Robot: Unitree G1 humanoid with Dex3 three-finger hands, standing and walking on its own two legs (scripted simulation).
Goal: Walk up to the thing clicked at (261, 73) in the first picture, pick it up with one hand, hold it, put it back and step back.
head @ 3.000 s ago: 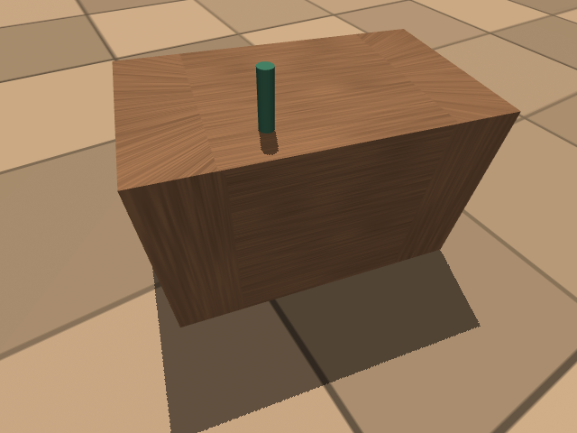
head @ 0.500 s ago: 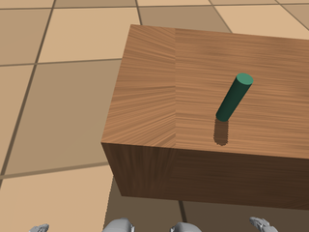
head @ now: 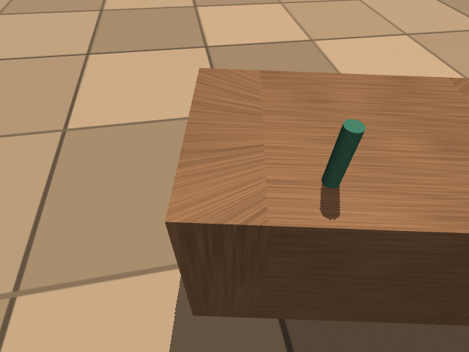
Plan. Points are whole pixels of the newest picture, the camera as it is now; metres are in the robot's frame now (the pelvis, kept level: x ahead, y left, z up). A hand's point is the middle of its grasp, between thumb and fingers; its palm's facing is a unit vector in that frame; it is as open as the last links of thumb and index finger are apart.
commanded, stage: walk up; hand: right
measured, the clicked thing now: (341, 156) +0.51 -0.23 +0.02
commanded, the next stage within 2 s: stand in 1.38 s
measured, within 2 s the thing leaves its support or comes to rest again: neither
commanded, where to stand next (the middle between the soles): +0.08 -0.01 m, yaw -3 degrees
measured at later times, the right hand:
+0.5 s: hand out of the picture +0.13 -0.26 -0.14, palm faces +0.00 +0.95 -0.32, open 7.4 cm
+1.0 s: hand out of the picture +0.10 -0.26 -0.14, palm faces +0.03 +0.94 -0.33, open 7.4 cm
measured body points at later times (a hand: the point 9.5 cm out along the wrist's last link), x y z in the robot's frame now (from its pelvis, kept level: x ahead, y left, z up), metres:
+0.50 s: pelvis +0.03 -0.01 +0.01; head +0.03 -0.01 +0.46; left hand +0.11 +0.30 -0.11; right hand +0.13 -0.31 -0.12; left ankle +0.05 +0.11 -0.73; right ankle +0.01 -0.15 -0.73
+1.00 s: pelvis +0.03 +0.00 +0.02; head +0.04 +0.00 +0.47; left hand +0.13 +0.30 -0.11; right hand +0.10 -0.31 -0.12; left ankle +0.05 +0.11 -0.73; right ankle +0.01 -0.15 -0.73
